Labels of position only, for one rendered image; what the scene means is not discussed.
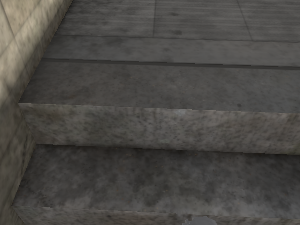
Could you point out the robot right thigh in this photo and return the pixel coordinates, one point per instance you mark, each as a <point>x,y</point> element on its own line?
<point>200,221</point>

